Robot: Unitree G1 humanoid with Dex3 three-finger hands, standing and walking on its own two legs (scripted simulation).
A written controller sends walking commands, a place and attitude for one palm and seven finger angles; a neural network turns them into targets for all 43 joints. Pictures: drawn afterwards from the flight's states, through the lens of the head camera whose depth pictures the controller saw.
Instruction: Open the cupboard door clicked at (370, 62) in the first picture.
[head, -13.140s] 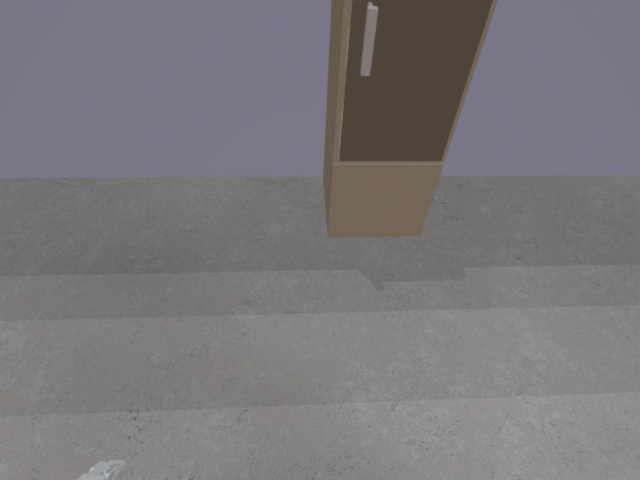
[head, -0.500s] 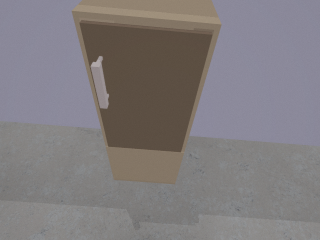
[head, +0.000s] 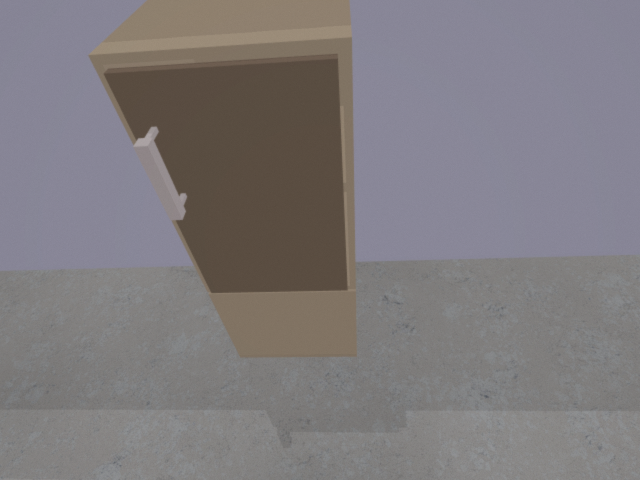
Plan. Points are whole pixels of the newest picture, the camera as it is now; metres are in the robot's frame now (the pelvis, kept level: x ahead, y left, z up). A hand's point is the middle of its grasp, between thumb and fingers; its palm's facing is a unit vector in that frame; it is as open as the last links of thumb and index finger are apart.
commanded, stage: come to a stop and stand still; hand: left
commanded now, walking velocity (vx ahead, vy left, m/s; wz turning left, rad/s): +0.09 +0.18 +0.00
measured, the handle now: (165, 174) +0.59 +0.33 +0.06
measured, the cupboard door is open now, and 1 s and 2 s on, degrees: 0 0 0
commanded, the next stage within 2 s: none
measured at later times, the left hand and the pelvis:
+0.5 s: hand out of the picture -0.04 +0.25 -0.19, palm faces +0.09 -0.98 -0.17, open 7.4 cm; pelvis -0.02 +0.06 +0.00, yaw +1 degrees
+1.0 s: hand out of the picture +0.08 +0.21 -0.18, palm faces +0.05 -0.98 -0.22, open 7.2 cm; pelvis +0.03 +0.04 -0.01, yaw +1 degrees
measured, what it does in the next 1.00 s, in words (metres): steps on the spot: left foot, then right foot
